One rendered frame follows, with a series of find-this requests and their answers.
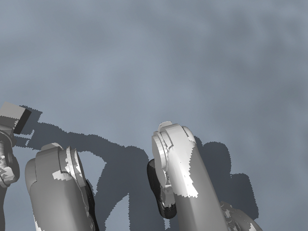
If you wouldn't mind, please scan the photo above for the small box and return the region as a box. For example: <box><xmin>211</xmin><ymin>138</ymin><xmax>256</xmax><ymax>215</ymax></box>
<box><xmin>0</xmin><ymin>101</ymin><xmax>32</xmax><ymax>135</ymax></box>

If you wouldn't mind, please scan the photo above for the right robot hand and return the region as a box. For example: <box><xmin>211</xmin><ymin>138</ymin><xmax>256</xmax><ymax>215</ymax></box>
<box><xmin>220</xmin><ymin>201</ymin><xmax>263</xmax><ymax>231</ymax></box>

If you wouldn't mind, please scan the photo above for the left robot arm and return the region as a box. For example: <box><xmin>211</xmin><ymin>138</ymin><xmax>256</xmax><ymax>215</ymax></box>
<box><xmin>0</xmin><ymin>124</ymin><xmax>20</xmax><ymax>231</ymax></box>

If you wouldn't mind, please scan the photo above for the right robot foot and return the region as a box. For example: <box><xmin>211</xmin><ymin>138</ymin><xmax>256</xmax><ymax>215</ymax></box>
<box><xmin>147</xmin><ymin>159</ymin><xmax>177</xmax><ymax>219</ymax></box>

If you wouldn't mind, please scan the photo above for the left robot foot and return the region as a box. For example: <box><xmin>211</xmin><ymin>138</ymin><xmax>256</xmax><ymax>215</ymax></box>
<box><xmin>85</xmin><ymin>181</ymin><xmax>99</xmax><ymax>231</ymax></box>

